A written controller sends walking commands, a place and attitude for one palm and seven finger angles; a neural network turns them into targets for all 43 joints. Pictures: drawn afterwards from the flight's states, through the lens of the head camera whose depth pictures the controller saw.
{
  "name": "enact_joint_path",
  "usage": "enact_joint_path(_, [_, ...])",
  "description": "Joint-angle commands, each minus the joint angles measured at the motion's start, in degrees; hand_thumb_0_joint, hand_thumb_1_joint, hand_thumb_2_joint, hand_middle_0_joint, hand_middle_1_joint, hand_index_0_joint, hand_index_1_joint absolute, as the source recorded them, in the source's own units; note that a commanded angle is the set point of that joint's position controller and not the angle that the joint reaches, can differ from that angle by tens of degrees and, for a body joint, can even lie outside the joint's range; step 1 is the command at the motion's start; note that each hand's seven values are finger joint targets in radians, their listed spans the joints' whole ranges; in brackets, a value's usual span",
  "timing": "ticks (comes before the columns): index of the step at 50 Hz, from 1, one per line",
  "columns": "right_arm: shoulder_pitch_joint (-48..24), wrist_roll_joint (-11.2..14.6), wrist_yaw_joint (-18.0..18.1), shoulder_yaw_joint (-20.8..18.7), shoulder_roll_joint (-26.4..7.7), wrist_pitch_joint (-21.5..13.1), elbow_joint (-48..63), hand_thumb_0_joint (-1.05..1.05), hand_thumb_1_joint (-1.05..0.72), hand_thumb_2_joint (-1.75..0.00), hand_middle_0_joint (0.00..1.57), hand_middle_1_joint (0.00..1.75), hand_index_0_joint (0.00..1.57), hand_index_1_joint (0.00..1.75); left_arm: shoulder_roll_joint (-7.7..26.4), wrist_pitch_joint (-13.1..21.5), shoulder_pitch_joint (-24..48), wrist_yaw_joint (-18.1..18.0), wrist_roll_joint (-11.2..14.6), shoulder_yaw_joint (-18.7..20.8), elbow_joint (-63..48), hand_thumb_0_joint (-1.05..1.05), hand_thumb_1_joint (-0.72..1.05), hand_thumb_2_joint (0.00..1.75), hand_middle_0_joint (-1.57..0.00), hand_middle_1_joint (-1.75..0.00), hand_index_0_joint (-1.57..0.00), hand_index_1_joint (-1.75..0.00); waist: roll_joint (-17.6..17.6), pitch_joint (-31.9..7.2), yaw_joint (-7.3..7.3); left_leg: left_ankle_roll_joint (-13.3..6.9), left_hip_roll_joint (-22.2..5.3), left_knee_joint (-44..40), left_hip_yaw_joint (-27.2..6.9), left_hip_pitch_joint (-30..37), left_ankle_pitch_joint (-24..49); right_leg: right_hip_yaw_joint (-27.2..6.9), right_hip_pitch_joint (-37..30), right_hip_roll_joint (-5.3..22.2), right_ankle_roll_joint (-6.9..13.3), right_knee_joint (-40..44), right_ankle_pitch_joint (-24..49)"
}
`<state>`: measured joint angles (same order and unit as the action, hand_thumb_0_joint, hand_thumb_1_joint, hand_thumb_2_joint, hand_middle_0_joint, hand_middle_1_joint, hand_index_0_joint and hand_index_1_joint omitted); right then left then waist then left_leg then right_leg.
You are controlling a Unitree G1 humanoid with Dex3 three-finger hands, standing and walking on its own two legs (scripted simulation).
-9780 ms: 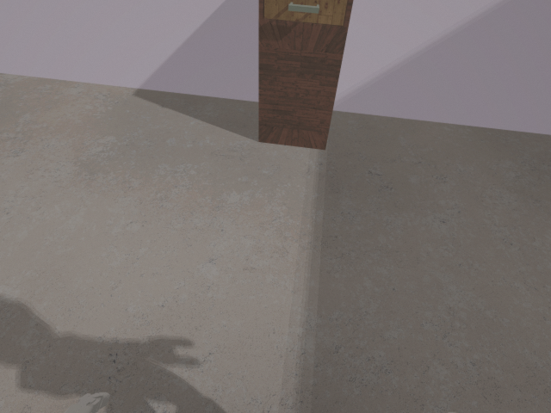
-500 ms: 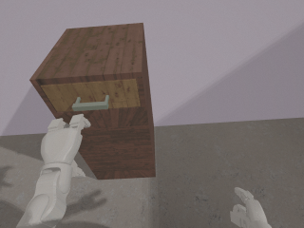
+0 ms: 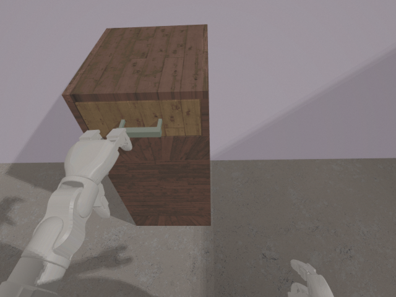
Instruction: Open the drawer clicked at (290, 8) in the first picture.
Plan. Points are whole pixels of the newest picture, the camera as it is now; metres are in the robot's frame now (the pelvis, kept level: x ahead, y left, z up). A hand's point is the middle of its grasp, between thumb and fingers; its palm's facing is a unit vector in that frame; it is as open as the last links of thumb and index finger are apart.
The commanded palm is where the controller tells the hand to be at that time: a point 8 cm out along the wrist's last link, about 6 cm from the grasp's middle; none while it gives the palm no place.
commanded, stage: raise the hand with hooked fingers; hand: left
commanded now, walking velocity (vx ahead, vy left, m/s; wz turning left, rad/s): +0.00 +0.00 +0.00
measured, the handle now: (139, 127) +0.54 +0.26 +0.00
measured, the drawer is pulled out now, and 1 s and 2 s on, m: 0.00 0.00 0.00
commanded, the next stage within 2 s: move the hooked fingers above the handle in 0.16 s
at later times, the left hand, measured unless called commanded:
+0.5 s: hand (116, 168) +0.32 +0.22 +0.09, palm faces +0.03 -0.03 -1.00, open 13.8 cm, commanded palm +0.31 +0.24 +0.15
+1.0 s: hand (115, 147) +0.39 +0.25 +0.08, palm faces +0.04 -0.01 -1.00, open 13.8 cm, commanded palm +0.37 +0.26 +0.13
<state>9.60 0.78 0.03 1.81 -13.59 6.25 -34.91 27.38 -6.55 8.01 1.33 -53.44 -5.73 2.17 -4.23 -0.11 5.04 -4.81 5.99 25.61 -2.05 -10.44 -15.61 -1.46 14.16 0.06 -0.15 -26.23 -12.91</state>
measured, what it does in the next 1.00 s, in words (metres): stands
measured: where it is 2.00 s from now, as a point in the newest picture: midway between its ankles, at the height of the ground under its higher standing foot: outside the picture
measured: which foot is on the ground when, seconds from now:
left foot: down 0.00-1.00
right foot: down 0.00-1.00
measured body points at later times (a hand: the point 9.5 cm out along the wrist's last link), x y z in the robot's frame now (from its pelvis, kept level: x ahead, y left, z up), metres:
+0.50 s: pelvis +0.00 -0.04 +0.00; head +0.01 -0.07 +0.45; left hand +0.31 +0.22 +0.15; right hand +0.20 -0.25 -0.11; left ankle -0.03 +0.06 -0.74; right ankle +0.01 -0.13 -0.74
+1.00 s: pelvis +0.00 -0.04 -0.01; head +0.05 -0.06 +0.44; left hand +0.38 +0.25 +0.14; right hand +0.12 -0.30 -0.14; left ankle -0.03 +0.06 -0.74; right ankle +0.01 -0.13 -0.74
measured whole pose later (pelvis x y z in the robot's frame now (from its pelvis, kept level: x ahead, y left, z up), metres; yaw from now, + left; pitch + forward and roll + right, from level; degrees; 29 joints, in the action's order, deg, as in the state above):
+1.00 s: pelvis +0.00 -0.04 -0.01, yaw +0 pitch +8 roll +0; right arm 13.3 1.8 4.1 -2.1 -15.3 5.7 -37.5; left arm 33.6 7.4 26.4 -7.3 -55.9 2.6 32.8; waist -2.5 -3.5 1.6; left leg -1.7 3.1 33.2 -2.7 -22.8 -18.6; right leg -0.1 26.4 -2.9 2.7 -33.0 -15.0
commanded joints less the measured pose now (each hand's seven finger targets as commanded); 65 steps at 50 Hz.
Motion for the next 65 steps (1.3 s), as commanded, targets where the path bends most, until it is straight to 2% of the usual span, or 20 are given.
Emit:
enact_joint_path(1, [-7.68, -0.68, 0.26, -3.06, -6.51, -3.83, 8.54, 0.00, -0.90, -0.90, 0.20, 0.30, 0.20, 0.30, 14.20, 4.29, 18.65, -6.13, -0.98, 11.74, -18.12, 0.00, -0.50, 0.30, -0.30, -1.20, -0.30, -1.20, -3.04, -17.88, 1.15, 7.07, -6.30, -2.90, -5.52, 5.01, 29.55, 2.38, -6.80, -1.68, 3.88, -0.29, 8.91])
enact_joint_path(6, [-7.12, 0.01, -0.26, -3.63, -6.61, -3.98, 6.70, 0.00, -0.90, -0.90, 0.20, 0.30, 0.20, 0.30, 11.91, 3.07, 17.31, -9.33, -0.24, 11.00, -13.48, 0.00, -0.50, 0.30, -0.30, -1.20, -0.30, -1.20, -1.56, -15.27, 0.65, 7.63, -5.61, -3.05, -4.63, 3.49, 27.95, 2.70, -5.30, -1.89, 4.00, 0.38, 8.79])
enact_joint_path(11, [-8.60, 0.86, 0.11, -3.49, -7.07, -2.82, 7.32, 0.00, -0.90, -0.90, 0.20, 0.30, 0.20, 0.30, 8.12, -1.48, 15.85, -7.07, -0.10, 5.91, -8.70, 0.00, -0.50, 0.30, -0.30, -1.20, -0.30, -1.20, 1.95, -13.35, -0.33, 6.29, -4.88, -4.01, -2.28, 1.09, 21.10, 2.68, -6.08, -1.57, 3.76, 1.14, 7.43])
enact_joint_path(14, [-8.56, 0.43, 0.55, -3.33, -7.28, -2.46, 7.62, 0.00, -0.90, -0.90, 0.20, 0.30, 0.20, 0.30, 10.06, -1.57, 15.91, -5.32, -0.41, 6.25, -10.41, 0.00, -0.50, 0.30, -0.30, -1.20, -0.30, -1.20, 2.91, -15.90, -0.33, 5.40, -4.49, -3.54, -1.56, 1.41, 22.27, 2.38, -8.53, -1.22, 3.66, 1.03, 9.90])
enact_joint_path(16, [-8.81, 0.29, 0.99, -3.01, -7.19, -2.47, 7.85, 0.00, -0.90, -0.90, 0.20, 0.30, 0.20, 0.30, 10.61, -0.72, 18.52, -4.74, -0.76, 6.48, -9.88, 0.00, -0.50, 0.30, -0.30, -1.20, -0.30, -1.20, 4.20, -15.50, -0.80, 4.62, -4.27, -2.99, -1.37, 0.62, 20.56, 2.06, -8.27, -1.37, 3.56, 1.06, 9.88])
enact_joint_path(19, [-8.10, 0.24, 2.22, -2.60, -7.10, -2.33, 6.77, 0.00, -0.90, -0.90, 0.20, 0.30, 0.20, 0.30, 15.47, 1.34, 20.50, -5.20, -1.20, 11.16, -4.31, 0.00, -0.50, 0.30, -0.30, -1.20, -0.30, -1.20, 6.18, -12.73, -0.51, 3.28, -3.51, -3.19, -0.08, -2.58, 16.00, 1.38, -8.58, -1.06, 3.27, 1.65, 9.10])
enact_joint_path(23, [-7.72, 0.42, 3.36, -2.67, -6.56, -2.71, 6.03, 0.00, -0.90, -0.90, 0.20, 0.30, 0.20, 0.30, 19.05, 4.39, 25.69, -6.94, -1.48, 14.44, 1.02, 0.00, -0.50, 0.30, -0.30, -1.20, -0.30, -1.20, 3.29, -13.03, -0.29, 3.00, -2.57, -2.53, 0.50, -4.63, 14.02, 0.43, -9.04, -0.90, 3.30, 1.60, 8.57])
enact_joint_path(26, [-7.18, 0.43, 3.68, -3.28, -6.75, -2.90, 6.34, 0.00, -0.90, -0.90, 0.20, 0.30, 0.20, 0.30, 20.85, 5.73, 27.28, -7.70, -1.49, 15.76, 2.51, 0.00, -0.50, 0.30, -0.30, -1.20, -0.30, -1.20, 0.36, -16.88, -0.19, 2.92, -1.90, -1.24, 1.12, -5.09, 15.19, -0.57, -11.00, -0.75, 3.05, 1.06, 11.17])
enact_joint_path(30, [-5.81, 0.54, 3.91, -3.98, -7.13, -3.19, 6.56, 0.00, -0.90, -0.90, 0.20, 0.30, 0.20, 0.30, 17.30, 6.74, 27.31, -6.81, -0.73, 11.89, 5.57, 0.00, -0.50, 0.30, -0.30, -1.20, -0.30, -1.20, 0.67, -17.30, -1.49, 2.47, -1.82, 0.35, 1.74, -5.50, 15.49, -0.44, -9.13, -0.55, 2.77, 0.29, 13.25])
enact_joint_path(31, [-5.21, 0.65, 3.90, -4.05, -7.27, -3.12, 6.62, 0.00, -0.90, -0.90, 0.20, 0.30, 0.20, 0.30, 16.28, 6.52, 26.26, -6.19, -0.18, 11.19, 8.16, 0.00, -0.50, 0.30, -0.30, -1.20, -0.30, -1.20, 2.97, -16.03, -2.03, 2.36, -1.69, 0.57, 1.72, -7.01, 14.40, -0.39, -8.97, -0.53, 2.52, 0.49, 12.81])
enact_joint_path(36, [-3.53, 0.54, 4.28, -4.76, -8.12, -3.05, 6.66, 0.00, -0.90, -0.90, 0.20, 0.30, 0.20, 0.30, 16.91, 9.18, 30.71, -4.52, 0.22, 10.25, 9.47, 0.00, -0.50, 0.30, -0.30, -1.20, -0.30, -1.20, 5.72, -17.70, -2.80, 1.77, -1.61, 2.26, 1.76, -8.36, 13.90, -0.82, -7.82, -0.13, 1.95, -0.81, 14.51])
enact_joint_path(38, [-2.24, 0.53, 4.64, -4.87, -8.35, -2.86, 5.86, 0.00, -0.90, -0.90, 0.20, 0.30, 0.20, 0.30, 20.03, 10.82, 33.13, -4.96, 0.03, 12.64, 11.90, 0.00, -0.50, 0.30, -0.30, -1.20, -0.30, -1.20, 6.66, -17.87, -2.92, 1.62, -1.51, 2.80, 1.63, -10.14, 12.42, -1.26, -7.57, 0.14, 1.76, -1.27, 13.92])
enact_joint_path(42, [-0.36, 0.55, 5.02, -5.50, -8.23, -2.81, 5.02, 0.00, -0.90, -0.90, 0.20, 0.30, 0.20, 0.30, 25.56, 13.88, 37.06, -7.96, -1.04, 17.96, 14.07, 0.00, -0.50, 0.30, -0.30, -1.20, -0.30, -1.20, 3.95, -21.32, -2.02, 1.70, -1.50, 3.94, 1.66, -12.04, 12.56, -1.99, -7.87, 0.28, 1.85, -2.82, 13.98])
enact_joint_path(46, [1.25, 0.62, 4.73, -6.00, -7.92, -2.73, 4.43, 0.00, -0.90, -0.90, 0.20, 0.30, 0.20, 0.30, 26.53, 14.18, 38.25, -11.23, -1.77, 19.51, 18.46, 0.00, -0.50, 0.30, -0.30, -1.20, -0.30, -1.20, 1.56, -22.83, -1.81, 2.08, -1.60, 4.75, 1.76, -13.40, 13.82, -1.43, -6.69, -0.34, 2.28, -4.18, 14.28])
enact_joint_path(49, [2.22, 0.96, 4.49, -6.04, -8.33, -2.53, 4.01, 0.00, -0.90, -0.90, 0.20, 0.30, 0.20, 0.30, 23.38, 12.36, 39.99, -11.72, -2.49, 15.54, 23.56, 0.00, -0.50, 0.30, -0.30, -1.20, -0.30, -1.20, 1.10, -21.04, -3.15, 2.21, -2.02, 4.86, 2.18, -13.88, 13.83, -0.35, -3.32, -0.71, 2.45, -4.62, 13.54])
enact_joint_path(55, [5.31, 1.31, 4.16, -6.69, -9.55, -1.99, 3.99, 0.00, -0.90, -0.90, 0.20, 0.30, 0.20, 0.30, 19.41, 11.12, 44.22, -8.98, -2.83, 9.75, 27.77, 0.00, -0.50, 0.30, -0.30, -1.20, -0.30, -1.20, 3.54, -23.59, -5.28, 1.81, -2.99, 5.63, 1.59, -10.53, 15.41, 0.59, -0.40, -1.30, 2.54, -4.67, 12.75])
enact_joint_path(57, [6.20, 1.11, 4.28, -6.86, -9.54, -1.84, 3.99, 0.00, -0.90, -0.90, 0.20, 0.30, 0.20, 0.30, 19.97, 12.95, 46.97, -8.69, -2.74, 10.07, 26.12, 0.00, -0.50, 0.30, -0.30, -1.20, -0.30, -1.20, 3.72, -25.33, -5.47, 1.78, -3.16, 6.04, 0.83, -9.43, 17.21, 0.62, -0.22, -1.43, 2.70, -5.15, 13.26])
enact_joint_path(60, [7.38, 0.89, 4.23, -6.98, -9.27, -1.80, 3.34, 0.00, -0.90, -0.90, 0.20, 0.30, 0.20, 0.30, 19.94, 15.26, 50.50, -9.83, -3.29, 10.49, 26.73, 0.00, -0.50, 0.30, -0.30, -1.20, -0.30, -1.20, 2.15, -23.33, -5.92, 2.17, -3.60, 6.42, -0.11, -8.20, 18.02, 1.35, 4.00, -1.81, 3.05, -5.64, 10.97])
enact_joint_path(61, [7.85, 0.77, 4.26, -6.93, -9.54, -1.73, 3.01, 0.00, -0.90, -0.90, 0.20, 0.30, 0.20, 0.30, 21.95, 15.79, 52.09, -10.74, -3.72, 12.12, 27.54, 0.00, -0.50, 0.30, -0.30, -1.20, -0.30, -1.20, 2.12, -22.56, -6.04, 2.37, -3.60, 6.48, -0.49, -9.14, 17.76, 1.50, 4.80, -1.96, 3.20, -5.82, 9.91])
enact_joint_path(65, [9.49, 0.40, 3.47, -6.88, -9.19, -1.86, 2.14, 0.00, -0.90, -0.90, 0.20, 0.30, 0.20, 0.30, 24.06, 15.10, 55.73, -15.22, -5.81, 14.34, 31.50, 0.00, -0.50, 0.30, -0.30, -1.20, -0.30, -1.20, -2.35, -23.76, -5.27, 4.13, -4.06, 7.07, -1.40, -8.76, 20.80, 2.61, 8.49, -2.47, 3.91, -7.88, 8.51])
